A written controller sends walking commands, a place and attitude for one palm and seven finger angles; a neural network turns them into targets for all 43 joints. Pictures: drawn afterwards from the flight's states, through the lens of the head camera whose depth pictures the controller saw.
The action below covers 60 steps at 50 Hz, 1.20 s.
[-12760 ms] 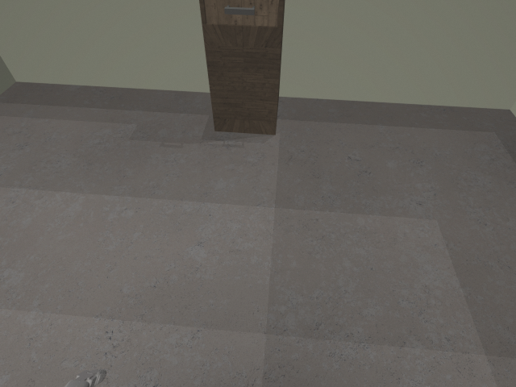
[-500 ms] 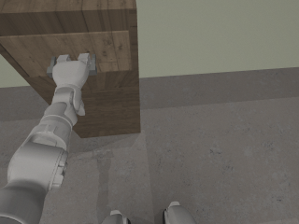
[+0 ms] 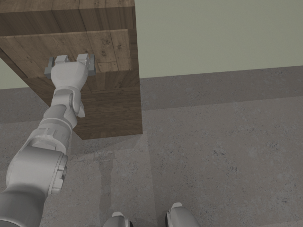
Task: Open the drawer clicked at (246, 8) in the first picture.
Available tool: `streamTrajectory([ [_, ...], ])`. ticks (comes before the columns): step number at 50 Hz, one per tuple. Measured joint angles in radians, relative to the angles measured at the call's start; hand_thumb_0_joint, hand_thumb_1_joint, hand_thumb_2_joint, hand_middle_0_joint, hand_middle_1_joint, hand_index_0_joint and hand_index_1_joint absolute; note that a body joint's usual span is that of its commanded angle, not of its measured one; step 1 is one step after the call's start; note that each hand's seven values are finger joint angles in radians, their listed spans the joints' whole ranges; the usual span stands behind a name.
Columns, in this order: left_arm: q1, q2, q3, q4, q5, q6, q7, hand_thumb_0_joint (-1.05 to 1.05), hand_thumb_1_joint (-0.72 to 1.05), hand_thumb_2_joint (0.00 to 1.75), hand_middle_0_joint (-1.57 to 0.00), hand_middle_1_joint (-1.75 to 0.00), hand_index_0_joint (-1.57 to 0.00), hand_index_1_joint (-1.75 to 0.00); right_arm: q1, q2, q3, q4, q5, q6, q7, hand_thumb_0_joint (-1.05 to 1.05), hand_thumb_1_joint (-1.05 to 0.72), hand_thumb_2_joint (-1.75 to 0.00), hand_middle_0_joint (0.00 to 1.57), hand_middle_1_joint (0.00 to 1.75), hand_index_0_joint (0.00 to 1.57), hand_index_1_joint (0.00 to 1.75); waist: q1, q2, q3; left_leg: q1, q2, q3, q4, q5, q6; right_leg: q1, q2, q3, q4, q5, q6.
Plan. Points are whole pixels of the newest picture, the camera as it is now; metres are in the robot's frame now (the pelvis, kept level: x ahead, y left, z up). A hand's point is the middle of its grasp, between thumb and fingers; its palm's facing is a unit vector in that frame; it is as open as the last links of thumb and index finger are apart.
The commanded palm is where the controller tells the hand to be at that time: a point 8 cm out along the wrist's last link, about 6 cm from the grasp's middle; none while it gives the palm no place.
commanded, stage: lower the fingers behind the handle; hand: left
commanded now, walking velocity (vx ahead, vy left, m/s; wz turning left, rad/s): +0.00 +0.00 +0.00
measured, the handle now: (71, 65) +0.58 +0.18 +0.02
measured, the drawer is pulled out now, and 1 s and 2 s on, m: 0.00 0.01 0.12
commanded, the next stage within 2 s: close the thumb around the handle in 0.02 s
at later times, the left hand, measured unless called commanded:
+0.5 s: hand (77, 87) +0.51 +0.17 +0.00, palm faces -0.07 -0.03 -1.00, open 10.0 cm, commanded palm +0.49 +0.17 +0.05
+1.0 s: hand (78, 88) +0.51 +0.17 +0.00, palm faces -0.06 -0.03 -1.00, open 6.2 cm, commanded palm +0.48 +0.17 +0.05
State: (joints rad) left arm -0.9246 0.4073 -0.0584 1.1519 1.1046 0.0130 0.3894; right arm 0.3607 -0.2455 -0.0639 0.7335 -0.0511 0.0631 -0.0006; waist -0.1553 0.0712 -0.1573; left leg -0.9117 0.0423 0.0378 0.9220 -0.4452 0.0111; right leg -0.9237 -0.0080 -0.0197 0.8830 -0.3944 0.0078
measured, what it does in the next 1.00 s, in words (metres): stands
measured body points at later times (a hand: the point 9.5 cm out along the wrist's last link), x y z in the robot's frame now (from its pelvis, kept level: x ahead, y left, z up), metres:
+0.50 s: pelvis +0.01 +0.00 +0.00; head +0.13 -0.01 +0.44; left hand +0.51 +0.17 +0.06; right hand +0.00 -0.27 -0.13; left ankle -0.02 +0.11 -0.68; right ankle +0.00 -0.13 -0.68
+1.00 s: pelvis +0.00 +0.00 +0.00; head +0.13 -0.01 +0.44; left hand +0.50 +0.17 +0.06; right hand -0.01 -0.27 -0.13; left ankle -0.02 +0.11 -0.68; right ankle +0.00 -0.13 -0.68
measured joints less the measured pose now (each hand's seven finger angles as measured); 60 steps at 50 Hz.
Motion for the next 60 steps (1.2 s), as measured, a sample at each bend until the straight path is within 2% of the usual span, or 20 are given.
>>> streamTrajectory([
  [9,0.029,-0.004,0.011,-0.023,-0.002,-0.005,0.012,0.00,-0.48,0.30,-0.26,-1.18,-0.30,-1.17,-0.004,-0.006,-0.004,0.008,0.000,0.005,0.002,0.00,-0.91,-0.90,0.20,0.30,0.20,0.30,0.004,-0.001,0.001,0.018,0.003,0.002,-0.012,-0.002,-0.002,0.015,0.003,0.002,-0.010,-0.001,-0.002],
  [14,0.029,-0.007,0.011,-0.023,-0.001,-0.004,0.010,0.00,-0.38,0.34,-0.27,-1.20,-0.31,-1.19,-0.010,-0.008,-0.003,0.005,0.001,0.007,0.000,0.00,-0.91,-0.90,0.20,0.30,0.20,0.30,0.005,-0.002,0.001,0.023,0.001,0.002,-0.019,0.000,-0.002,0.021,0.002,0.002,-0.016,-0.001,-0.001],
  [20,0.036,-0.010,0.014,-0.032,0.002,0.000,0.006,0.00,-0.14,0.45,-0.29,-1.21,-0.33,-1.20,-0.015,-0.005,-0.007,0.001,-0.001,0.006,0.002,0.00,-0.91,-0.90,0.20,0.30,0.20,0.30,0.007,-0.002,-0.002,0.027,0.002,0.004,-0.021,0.000,-0.002,0.023,0.003,0.005,-0.019,0.000,0.000],
  [34,0.046,-0.024,0.007,-0.036,0.002,0.006,0.022,0.00,0.58,0.76,-0.31,-1.25,-0.34,-1.23,-0.015,0.002,-0.008,0.010,-0.001,0.005,0.006,0.00,-0.91,-0.90,0.20,0.30,0.21,0.30,0.015,0.000,-0.002,0.034,-0.001,0.003,-0.022,-0.003,-0.001,0.031,0.001,0.006,-0.020,-0.002,0.002],
  [37,0.050,-0.023,0.011,-0.040,0.003,0.008,0.019,0.00,0.69,0.80,-0.31,-1.25,-0.34,-1.24,-0.016,0.002,-0.008,0.010,-0.003,0.006,0.007,0.00,-0.91,-0.90,0.20,0.30,0.21,0.30,0.013,0.001,-0.001,0.035,0.000,0.005,-0.023,-0.002,0.000,0.032,0.002,0.007,-0.021,-0.001,0.002],
  [51,0.044,-0.019,0.008,-0.027,0.003,0.009,0.023,0.00,0.70,0.80,-0.28,-1.28,-0.32,-1.27,-0.014,-0.004,-0.006,0.012,0.001,0.004,0.001,0.00,-0.91,-0.90,0.20,0.30,0.21,0.30,0.008,-0.003,0.000,0.033,-0.001,0.004,-0.022,0.001,0.000,0.028,0.002,0.008,-0.019,0.002,0.001],
  [60,0.105,-0.035,0.000,-0.085,-0.008,0.019,0.022,0.00,0.71,0.79,-0.27,-1.29,-0.30,-1.27,-0.008,-0.003,-0.011,0.001,0.010,0.011,0.002,0.00,-0.91,-0.90,0.20,0.30,0.20,0.30,0.026,-0.003,0.002,0.066,0.001,0.016,-0.045,0.004,0.000,0.055,0.006,0.019,-0.038,0.007,0.002],
])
